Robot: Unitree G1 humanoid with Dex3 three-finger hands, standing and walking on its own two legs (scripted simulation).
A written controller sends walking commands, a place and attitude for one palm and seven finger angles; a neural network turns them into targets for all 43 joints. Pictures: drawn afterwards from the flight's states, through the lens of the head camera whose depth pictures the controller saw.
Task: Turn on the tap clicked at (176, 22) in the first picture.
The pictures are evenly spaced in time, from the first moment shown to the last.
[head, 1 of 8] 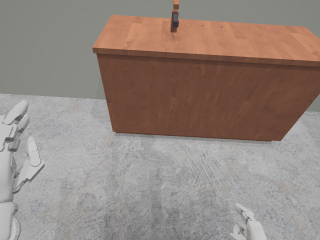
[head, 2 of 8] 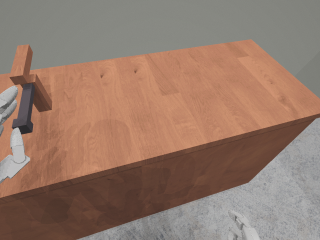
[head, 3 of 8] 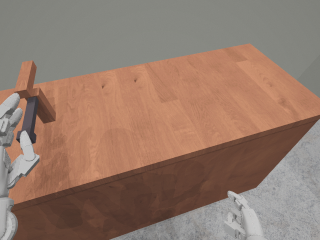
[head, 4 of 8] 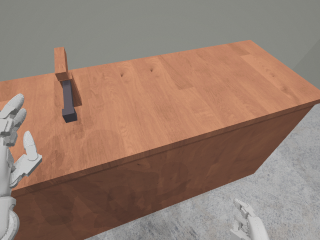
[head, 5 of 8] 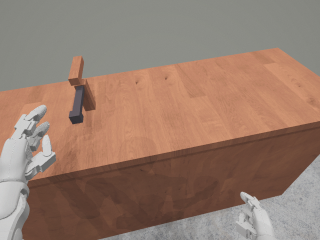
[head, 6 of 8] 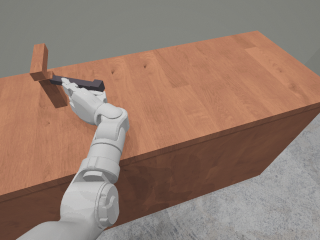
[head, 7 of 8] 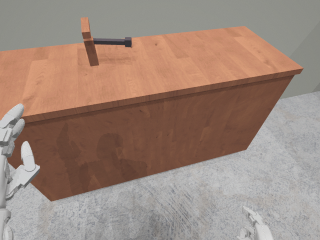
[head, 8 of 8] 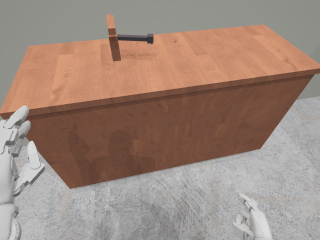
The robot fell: no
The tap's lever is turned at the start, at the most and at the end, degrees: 0 74 74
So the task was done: yes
